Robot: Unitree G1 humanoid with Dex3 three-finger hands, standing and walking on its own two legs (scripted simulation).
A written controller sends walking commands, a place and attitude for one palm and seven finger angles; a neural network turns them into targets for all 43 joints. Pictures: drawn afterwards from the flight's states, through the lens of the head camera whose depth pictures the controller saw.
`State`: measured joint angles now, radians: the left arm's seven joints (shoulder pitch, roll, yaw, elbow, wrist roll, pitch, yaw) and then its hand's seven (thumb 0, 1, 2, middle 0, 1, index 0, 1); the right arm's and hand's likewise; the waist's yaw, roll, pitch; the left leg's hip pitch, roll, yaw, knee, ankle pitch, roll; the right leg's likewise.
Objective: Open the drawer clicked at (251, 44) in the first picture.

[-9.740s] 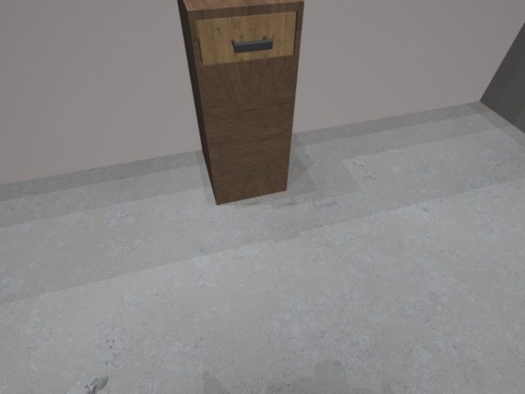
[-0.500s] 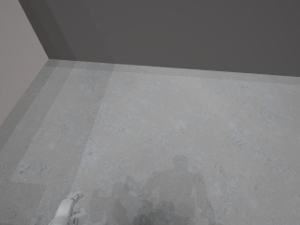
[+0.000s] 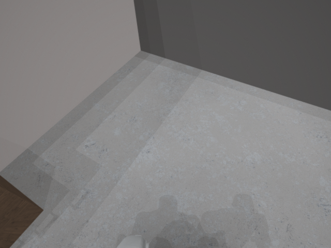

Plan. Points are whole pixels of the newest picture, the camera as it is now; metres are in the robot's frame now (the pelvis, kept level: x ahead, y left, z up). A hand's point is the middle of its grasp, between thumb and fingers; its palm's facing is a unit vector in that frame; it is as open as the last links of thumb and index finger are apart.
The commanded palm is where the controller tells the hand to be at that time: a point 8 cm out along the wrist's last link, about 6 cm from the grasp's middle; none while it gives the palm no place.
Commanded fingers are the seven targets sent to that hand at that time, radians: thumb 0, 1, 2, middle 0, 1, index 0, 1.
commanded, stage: turn to face it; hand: left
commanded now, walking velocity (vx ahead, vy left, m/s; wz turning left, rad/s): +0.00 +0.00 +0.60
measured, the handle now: out of the picture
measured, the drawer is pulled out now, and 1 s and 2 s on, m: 0.00 0.00 0.00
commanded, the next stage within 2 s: take the last steps up to it in 1.68 s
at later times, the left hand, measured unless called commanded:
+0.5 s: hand out of the picture +0.06 +0.30 -0.16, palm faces +0.30 -0.92 -0.23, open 7.4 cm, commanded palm none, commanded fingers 0.00 0.90 0.90 -0.20 -0.30 -0.20 -0.30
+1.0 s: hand out of the picture -0.01 +0.22 -0.13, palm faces +0.52 -0.80 -0.30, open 7.4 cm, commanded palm none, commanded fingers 0.00 0.90 0.90 -0.20 -0.30 -0.20 -0.30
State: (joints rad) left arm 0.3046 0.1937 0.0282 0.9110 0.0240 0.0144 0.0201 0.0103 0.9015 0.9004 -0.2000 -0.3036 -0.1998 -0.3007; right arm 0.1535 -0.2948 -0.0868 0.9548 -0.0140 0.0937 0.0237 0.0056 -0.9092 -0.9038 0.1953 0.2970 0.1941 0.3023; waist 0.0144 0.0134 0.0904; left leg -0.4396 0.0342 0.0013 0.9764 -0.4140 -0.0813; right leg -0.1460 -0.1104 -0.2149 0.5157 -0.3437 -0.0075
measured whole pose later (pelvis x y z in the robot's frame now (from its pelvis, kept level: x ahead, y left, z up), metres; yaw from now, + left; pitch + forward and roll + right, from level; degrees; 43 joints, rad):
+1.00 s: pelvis +0.00 -0.01 +0.00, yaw +34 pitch -2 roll +2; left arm 0.18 0.18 0.02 0.88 0.01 0.03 0.03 0.01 0.90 0.90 -0.20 -0.30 -0.20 -0.30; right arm 0.30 -0.28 -0.11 0.96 -0.02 0.08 0.02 0.00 -0.91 -0.90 0.20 0.30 0.20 0.30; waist -0.06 0.05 0.05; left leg -0.53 -0.02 -0.06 1.18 -0.36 -0.07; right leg -0.16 -0.06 -0.09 0.47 -0.29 -0.01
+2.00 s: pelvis -0.01 +0.00 +0.01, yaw +58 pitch -2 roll +1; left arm 0.32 0.14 0.03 1.00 0.02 -0.02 0.02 0.01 0.91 0.90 -0.20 -0.30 -0.20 -0.30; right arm 0.31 -0.23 -0.08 1.07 -0.03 0.06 0.02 0.01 -0.91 -0.90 0.20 0.30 0.20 0.30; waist 0.01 0.04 -0.01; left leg -0.41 0.05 0.00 1.03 -0.32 -0.04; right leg -0.16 -0.06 -0.16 0.42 -0.23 -0.03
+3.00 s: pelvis +0.15 +0.23 +0.00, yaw +55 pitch -1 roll -1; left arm 0.21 0.16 0.05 1.07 0.02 -0.06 0.02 -0.01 0.95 0.90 -0.20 -0.30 -0.20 -0.30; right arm 0.25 -0.17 -0.06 1.05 -0.02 -0.02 -0.01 0.00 -0.91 -0.90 0.19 0.30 0.19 0.30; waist -0.02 0.04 0.03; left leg -0.50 0.12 0.06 1.00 -0.32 -0.02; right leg -0.23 0.01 -0.18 0.45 -0.21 -0.08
